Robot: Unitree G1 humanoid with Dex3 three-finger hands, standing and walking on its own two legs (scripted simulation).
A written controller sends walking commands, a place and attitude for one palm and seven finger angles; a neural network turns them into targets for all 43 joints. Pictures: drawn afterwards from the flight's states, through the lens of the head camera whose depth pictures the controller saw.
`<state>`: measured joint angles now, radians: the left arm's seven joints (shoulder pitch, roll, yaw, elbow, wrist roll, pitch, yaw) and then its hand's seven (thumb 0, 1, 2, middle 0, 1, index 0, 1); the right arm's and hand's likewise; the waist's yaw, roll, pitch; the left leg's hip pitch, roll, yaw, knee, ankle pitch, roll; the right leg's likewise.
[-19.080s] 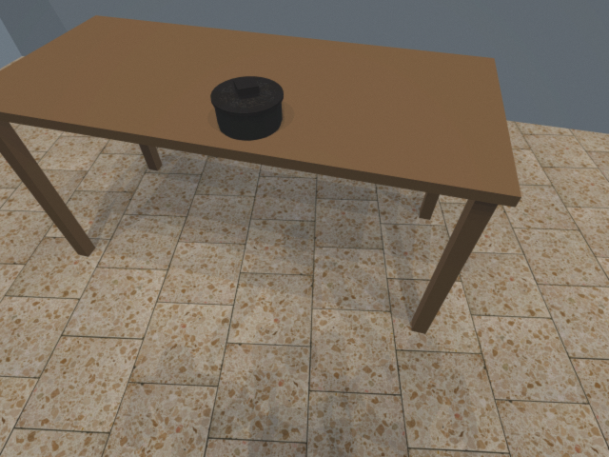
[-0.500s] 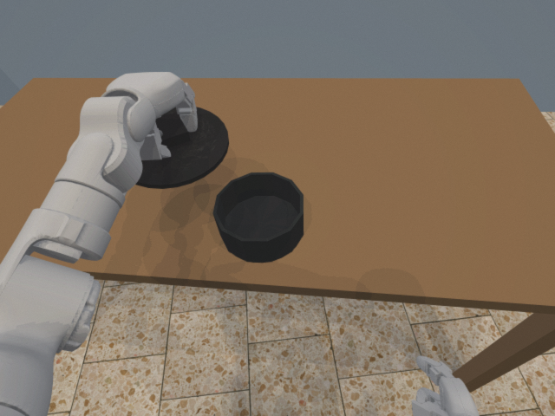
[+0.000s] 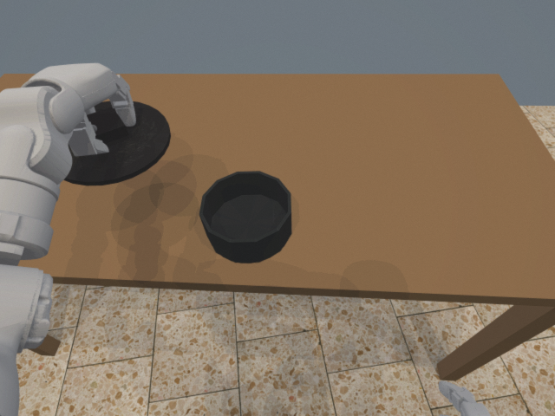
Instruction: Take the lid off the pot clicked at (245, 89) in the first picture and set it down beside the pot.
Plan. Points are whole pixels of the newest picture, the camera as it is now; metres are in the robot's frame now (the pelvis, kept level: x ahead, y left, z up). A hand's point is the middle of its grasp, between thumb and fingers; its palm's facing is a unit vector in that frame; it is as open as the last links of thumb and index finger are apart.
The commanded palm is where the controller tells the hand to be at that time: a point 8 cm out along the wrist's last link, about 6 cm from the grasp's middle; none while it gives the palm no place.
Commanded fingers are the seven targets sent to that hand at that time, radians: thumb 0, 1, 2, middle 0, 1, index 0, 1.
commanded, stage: move the lid sideways beside the pot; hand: left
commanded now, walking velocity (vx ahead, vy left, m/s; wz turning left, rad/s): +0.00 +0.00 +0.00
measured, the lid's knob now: (103, 126) +0.47 +0.25 +0.18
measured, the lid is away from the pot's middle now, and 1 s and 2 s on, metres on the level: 0.19 0.24 0.24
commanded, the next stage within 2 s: lower the lid onto the table in 0.50 s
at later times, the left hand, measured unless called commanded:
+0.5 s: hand (48, 135) +0.44 +0.31 +0.19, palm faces -0.31 -0.03 -0.95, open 8.3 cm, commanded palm +0.44 +0.30 +0.27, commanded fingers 0.00 0.43 1.16 -0.85 -0.93 -0.84 -0.95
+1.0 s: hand (75, 143) +0.45 +0.29 +0.16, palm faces -0.34 -0.02 -0.94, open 8.3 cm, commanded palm +0.45 +0.29 +0.24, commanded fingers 0.00 0.43 1.16 -0.85 -0.93 -0.84 -0.95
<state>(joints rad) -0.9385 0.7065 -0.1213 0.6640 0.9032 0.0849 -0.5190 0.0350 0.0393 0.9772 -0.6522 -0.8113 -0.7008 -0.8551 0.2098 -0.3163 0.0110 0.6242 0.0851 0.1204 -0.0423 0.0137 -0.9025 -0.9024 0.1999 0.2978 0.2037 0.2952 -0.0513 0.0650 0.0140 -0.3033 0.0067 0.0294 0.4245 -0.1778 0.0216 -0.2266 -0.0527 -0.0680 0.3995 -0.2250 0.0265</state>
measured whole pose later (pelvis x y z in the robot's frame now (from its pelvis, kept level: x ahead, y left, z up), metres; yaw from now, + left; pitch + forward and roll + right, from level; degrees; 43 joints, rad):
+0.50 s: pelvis +0.00 +0.01 +0.00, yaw +1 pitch +5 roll -1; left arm -0.98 0.79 -0.09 0.76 0.90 0.00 -0.54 0.03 0.04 0.98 -0.65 -0.81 -0.70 -0.86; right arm 0.20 -0.30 0.02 0.64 0.09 0.16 -0.04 0.01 -0.90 -0.90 0.20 0.30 0.21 0.30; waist -0.04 0.06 0.02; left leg -0.35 -0.01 0.02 0.44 -0.18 0.04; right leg -0.24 -0.07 -0.08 0.37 -0.21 0.04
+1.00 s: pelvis +0.01 +0.02 +0.00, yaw +0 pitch +6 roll -1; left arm -0.93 0.76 -0.06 0.76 0.92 -0.02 -0.51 0.03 0.05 0.98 -0.65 -0.81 -0.70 -0.86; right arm 0.22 -0.30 0.01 0.63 0.08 0.17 -0.03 0.01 -0.90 -0.90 0.20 0.30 0.21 0.30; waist -0.06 0.06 0.01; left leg -0.37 -0.01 0.04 0.44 -0.18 0.05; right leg -0.27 -0.07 -0.06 0.37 -0.21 0.04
